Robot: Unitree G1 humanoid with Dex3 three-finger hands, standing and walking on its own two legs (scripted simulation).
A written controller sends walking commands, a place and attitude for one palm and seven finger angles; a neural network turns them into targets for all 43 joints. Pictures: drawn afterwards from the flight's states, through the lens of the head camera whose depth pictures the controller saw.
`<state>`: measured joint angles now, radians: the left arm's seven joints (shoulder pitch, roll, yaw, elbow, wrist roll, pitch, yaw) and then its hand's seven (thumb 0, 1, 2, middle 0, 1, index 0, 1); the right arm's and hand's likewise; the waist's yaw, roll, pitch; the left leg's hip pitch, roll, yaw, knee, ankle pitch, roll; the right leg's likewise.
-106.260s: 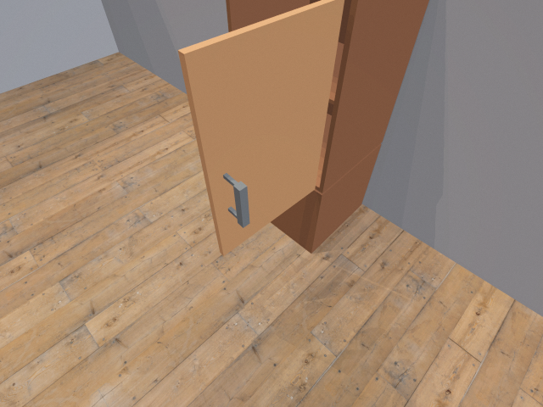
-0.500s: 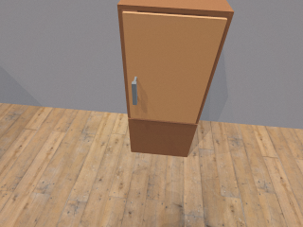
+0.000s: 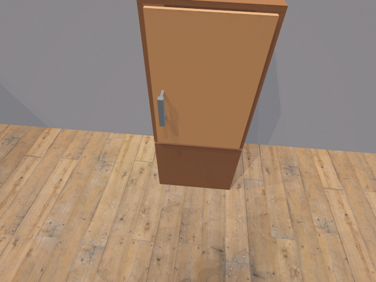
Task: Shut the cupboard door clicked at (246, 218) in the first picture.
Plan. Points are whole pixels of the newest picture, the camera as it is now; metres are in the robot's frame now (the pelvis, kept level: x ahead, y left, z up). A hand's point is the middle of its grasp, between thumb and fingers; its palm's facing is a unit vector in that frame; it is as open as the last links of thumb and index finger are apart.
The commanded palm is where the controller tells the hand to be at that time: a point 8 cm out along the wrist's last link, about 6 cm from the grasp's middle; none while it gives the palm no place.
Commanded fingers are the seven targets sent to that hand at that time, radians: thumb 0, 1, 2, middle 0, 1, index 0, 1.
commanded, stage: look to check the result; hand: left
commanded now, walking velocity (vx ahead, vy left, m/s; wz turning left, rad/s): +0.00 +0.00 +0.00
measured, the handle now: (162, 108) +0.75 +0.14 -0.11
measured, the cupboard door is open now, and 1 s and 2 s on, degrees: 0 0 0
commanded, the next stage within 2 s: stand and wait in 0.36 s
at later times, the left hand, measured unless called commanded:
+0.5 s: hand out of the picture -0.01 +0.15 -0.18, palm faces +0.04 -0.99 -0.15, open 7.4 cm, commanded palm none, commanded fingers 0.00 0.90 0.90 -0.20 -0.30 -0.20 -0.30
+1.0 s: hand out of the picture +0.00 +0.15 -0.18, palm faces +0.04 -0.98 -0.17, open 7.4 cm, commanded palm none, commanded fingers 0.00 0.90 0.90 -0.20 -0.30 -0.20 -0.30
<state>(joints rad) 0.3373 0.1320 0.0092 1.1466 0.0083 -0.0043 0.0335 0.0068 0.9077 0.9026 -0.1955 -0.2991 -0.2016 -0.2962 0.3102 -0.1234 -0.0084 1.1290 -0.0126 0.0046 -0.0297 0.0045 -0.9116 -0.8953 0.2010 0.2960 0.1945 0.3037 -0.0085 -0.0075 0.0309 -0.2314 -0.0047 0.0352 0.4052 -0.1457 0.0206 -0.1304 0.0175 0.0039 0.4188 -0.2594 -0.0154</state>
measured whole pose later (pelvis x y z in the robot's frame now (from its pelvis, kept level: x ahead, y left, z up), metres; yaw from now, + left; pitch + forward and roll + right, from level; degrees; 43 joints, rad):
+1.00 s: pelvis +0.03 -0.01 +0.00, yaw +0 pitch -2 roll +0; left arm 0.32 0.14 0.01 1.14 0.01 -0.02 0.03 0.01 0.91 0.90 -0.20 -0.30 -0.20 -0.30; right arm 0.27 -0.14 0.00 1.14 -0.01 0.00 -0.03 0.00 -0.91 -0.90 0.20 0.30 0.19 0.30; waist 0.00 -0.01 0.04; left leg -0.19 0.01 0.03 0.39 -0.18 0.00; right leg -0.08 0.03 0.00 0.38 -0.28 -0.04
